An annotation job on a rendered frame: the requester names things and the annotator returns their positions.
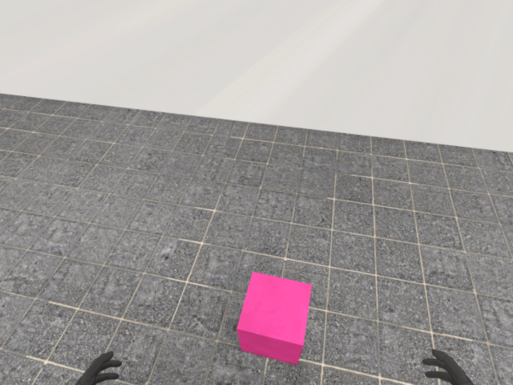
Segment robot right hand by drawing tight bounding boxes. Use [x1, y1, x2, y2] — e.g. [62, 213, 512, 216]
[422, 349, 474, 385]

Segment robot left hand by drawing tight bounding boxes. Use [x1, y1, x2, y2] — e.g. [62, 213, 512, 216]
[75, 351, 122, 385]

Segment carton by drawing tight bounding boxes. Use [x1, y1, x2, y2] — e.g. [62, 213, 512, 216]
[236, 272, 312, 365]

